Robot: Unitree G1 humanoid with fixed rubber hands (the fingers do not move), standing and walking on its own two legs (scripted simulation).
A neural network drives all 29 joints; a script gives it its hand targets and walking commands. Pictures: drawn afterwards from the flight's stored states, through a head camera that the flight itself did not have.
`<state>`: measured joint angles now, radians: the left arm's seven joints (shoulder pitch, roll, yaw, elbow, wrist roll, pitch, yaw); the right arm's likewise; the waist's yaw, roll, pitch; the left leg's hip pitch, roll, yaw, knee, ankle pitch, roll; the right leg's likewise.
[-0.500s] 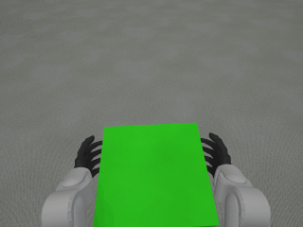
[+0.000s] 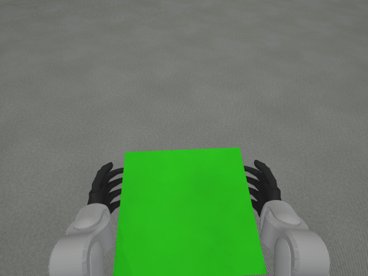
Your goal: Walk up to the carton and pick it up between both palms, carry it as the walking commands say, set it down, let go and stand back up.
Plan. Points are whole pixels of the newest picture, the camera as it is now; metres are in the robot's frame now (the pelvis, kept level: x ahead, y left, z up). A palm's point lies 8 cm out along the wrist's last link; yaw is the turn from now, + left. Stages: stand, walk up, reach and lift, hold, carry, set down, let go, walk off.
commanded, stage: carry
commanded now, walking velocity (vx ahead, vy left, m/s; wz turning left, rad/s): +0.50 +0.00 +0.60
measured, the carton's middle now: (184, 221) +0.23 +0.00 +0.02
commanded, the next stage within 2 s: none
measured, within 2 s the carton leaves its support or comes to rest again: neither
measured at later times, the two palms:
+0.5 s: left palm (90, 110) +0.48 +0.24 +0.09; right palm (199, 91) +0.58 -0.05 +0.08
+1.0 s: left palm (50, 60) +0.73 +0.43 +0.09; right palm (133, 37) +0.90 +0.18 +0.09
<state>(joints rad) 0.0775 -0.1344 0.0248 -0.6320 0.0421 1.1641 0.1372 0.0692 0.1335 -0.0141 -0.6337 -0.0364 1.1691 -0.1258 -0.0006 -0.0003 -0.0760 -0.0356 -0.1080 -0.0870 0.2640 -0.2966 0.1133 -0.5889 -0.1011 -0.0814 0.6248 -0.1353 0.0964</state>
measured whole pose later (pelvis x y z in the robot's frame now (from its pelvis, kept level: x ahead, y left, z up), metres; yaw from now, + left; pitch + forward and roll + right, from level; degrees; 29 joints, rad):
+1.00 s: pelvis +0.63 +0.17 -0.01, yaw +36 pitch +4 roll -1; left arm 0.06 -0.13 0.02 -0.63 0.05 1.17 0.14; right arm 0.07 0.13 -0.02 -0.64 -0.04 1.18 -0.12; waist -0.01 0.01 -0.08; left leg 0.00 -0.08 -0.08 0.39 -0.43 0.08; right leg -0.48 -0.08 -0.14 0.49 -0.14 0.09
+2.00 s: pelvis +1.02 +0.70 +0.00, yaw +76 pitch +3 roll -1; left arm 0.06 -0.13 0.02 -0.54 0.06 1.19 0.13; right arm 0.05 0.13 -0.04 -0.56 -0.05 1.22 -0.13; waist 0.01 0.02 -0.12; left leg -0.45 0.02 0.05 1.11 -0.34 0.03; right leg -0.21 -0.12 -0.32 0.38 -0.21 0.02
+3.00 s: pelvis +1.02 +1.32 +0.00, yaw +96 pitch +4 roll +1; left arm 0.03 -0.13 0.05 -0.55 0.04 1.21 0.15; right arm 0.03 0.13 -0.03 -0.54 -0.04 1.20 -0.14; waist 0.02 -0.01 -0.11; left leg -0.24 0.03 0.17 0.45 -0.27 0.02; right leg -0.16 -0.13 -0.24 0.49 -0.33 0.07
